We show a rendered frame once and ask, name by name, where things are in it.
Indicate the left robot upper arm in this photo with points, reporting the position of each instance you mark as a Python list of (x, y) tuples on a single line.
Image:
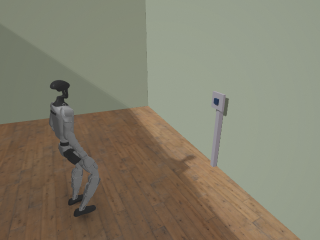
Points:
[(50, 118)]

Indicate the panel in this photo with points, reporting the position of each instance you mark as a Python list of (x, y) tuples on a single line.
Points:
[(218, 125)]

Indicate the right robot shin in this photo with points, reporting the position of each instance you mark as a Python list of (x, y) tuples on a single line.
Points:
[(89, 191)]

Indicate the button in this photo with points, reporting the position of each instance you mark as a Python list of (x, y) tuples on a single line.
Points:
[(216, 101)]

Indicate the robot right forearm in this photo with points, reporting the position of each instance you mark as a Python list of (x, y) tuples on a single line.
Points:
[(73, 142)]

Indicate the robot right thigh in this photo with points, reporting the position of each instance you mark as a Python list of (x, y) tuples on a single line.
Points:
[(74, 158)]

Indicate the right robot upper arm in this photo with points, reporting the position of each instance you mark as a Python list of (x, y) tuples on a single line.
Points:
[(67, 114)]

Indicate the robot right hand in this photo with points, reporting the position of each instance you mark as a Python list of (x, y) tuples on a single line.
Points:
[(88, 162)]

